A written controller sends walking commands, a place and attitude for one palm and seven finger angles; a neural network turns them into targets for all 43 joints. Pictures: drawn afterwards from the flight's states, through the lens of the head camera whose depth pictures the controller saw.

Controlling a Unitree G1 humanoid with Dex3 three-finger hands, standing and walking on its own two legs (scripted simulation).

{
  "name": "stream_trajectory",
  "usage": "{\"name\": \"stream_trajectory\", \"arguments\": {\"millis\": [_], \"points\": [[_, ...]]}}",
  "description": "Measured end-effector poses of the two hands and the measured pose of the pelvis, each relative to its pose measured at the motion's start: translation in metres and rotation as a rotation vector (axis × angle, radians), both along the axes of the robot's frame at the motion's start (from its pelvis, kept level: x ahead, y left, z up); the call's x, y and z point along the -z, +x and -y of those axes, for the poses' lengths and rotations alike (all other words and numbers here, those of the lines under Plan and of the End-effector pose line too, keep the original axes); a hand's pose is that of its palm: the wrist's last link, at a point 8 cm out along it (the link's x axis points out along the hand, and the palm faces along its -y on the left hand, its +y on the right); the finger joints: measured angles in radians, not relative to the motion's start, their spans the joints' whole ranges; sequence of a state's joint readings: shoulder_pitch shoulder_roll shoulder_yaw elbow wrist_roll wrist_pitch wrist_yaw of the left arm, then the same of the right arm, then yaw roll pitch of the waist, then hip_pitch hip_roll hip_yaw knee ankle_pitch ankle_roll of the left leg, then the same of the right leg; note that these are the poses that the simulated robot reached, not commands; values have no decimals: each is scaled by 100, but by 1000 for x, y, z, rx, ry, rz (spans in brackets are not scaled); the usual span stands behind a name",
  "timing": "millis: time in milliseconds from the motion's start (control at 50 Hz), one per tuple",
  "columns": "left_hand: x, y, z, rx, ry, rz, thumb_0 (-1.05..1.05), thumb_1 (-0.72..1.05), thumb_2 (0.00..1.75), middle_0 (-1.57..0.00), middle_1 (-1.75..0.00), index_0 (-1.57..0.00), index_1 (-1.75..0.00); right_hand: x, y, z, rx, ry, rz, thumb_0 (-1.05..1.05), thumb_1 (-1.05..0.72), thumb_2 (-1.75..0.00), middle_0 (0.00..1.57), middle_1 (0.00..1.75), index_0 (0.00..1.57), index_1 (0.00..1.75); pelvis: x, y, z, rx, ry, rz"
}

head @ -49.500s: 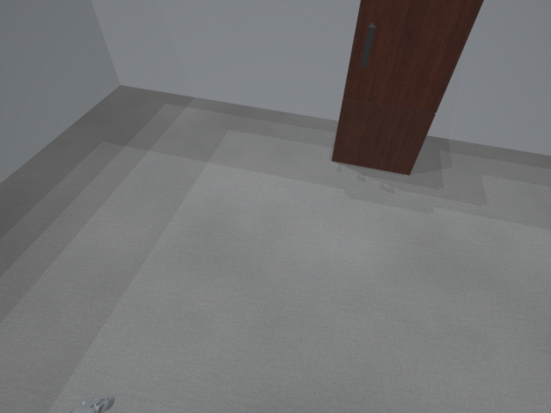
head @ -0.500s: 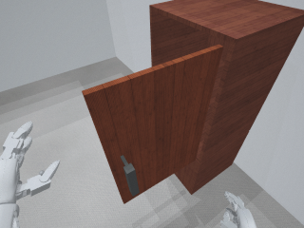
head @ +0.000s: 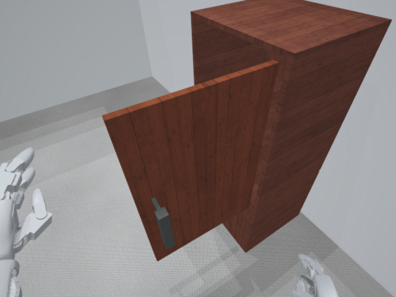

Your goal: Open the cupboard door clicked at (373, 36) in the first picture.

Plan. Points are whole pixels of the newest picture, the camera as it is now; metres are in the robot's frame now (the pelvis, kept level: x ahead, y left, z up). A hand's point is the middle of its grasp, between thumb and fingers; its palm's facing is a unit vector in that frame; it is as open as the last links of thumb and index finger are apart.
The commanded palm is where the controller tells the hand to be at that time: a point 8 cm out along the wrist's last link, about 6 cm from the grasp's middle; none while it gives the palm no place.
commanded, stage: step back with the hand held close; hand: left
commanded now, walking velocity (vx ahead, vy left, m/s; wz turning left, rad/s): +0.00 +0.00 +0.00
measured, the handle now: (162, 223) +0.32 +0.15 -0.09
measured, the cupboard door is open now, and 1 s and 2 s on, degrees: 88 88 88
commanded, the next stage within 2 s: stop stepping back and stand still in 1.38 s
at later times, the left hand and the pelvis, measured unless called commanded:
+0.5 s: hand (34, 221) +0.17 +0.28 +0.15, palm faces +0.35 -0.78 -0.52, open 7.4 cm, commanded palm +0.11 +0.32 +0.17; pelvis -0.03 +0.02 +0.00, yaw -1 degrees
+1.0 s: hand out of the picture +0.08 +0.30 +0.15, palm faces +0.48 -0.76 -0.44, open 7.4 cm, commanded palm +0.02 +0.34 +0.17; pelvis -0.11 +0.03 -0.02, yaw +3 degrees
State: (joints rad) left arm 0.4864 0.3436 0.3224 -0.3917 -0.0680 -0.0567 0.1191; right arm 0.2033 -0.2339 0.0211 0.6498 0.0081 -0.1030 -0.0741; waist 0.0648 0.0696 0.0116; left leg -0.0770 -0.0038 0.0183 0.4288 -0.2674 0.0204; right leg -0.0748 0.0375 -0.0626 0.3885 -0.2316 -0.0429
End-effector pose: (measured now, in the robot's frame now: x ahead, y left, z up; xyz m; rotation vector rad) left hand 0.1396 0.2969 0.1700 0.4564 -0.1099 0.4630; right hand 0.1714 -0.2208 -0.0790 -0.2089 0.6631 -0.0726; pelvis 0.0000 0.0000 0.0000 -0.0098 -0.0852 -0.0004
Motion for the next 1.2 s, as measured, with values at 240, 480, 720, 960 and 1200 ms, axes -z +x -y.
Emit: {"name": "stream_trajectory", "arguments": {"millis": [240,480,720,960,1200], "points": [[-6,2,-6,17,59,18,2,89,90,-21,-30,-21,-30,1,-13,4,22,-2,-29,1,-91,-90,20,30,20,30,-1,-13,0,-4,-14,-37],[-5,-3,-16,118,131,-39,2,89,90,-21,-30,-22,-30,2,-42,7,127,-51,-105,1,-91,-90,20,30,20,30,2,-29,-21,13,-1,-86],[6,-47,-38,90,119,17,2,89,90,-21,-30,-21,-30,-10,-66,-18,85,-68,-33,1,-91,-90,20,30,20,30,10,-68,-36,13,-6,-70],[-2,-98,-43,29,167,129,2,89,90,-21,-30,-21,-30,4,-99,-26,11,-75,-63,1,-90,-90,20,30,20,30,19,-101,-31,-39,-22,-59],[-5,-124,-65,90,196,146,2,88,90,-21,-30,-22,-30,-1,-146,-38,42,-124,-100,1,-91,-90,20,30,20,30,16,-140,-47,-61,-84,-78]]}}
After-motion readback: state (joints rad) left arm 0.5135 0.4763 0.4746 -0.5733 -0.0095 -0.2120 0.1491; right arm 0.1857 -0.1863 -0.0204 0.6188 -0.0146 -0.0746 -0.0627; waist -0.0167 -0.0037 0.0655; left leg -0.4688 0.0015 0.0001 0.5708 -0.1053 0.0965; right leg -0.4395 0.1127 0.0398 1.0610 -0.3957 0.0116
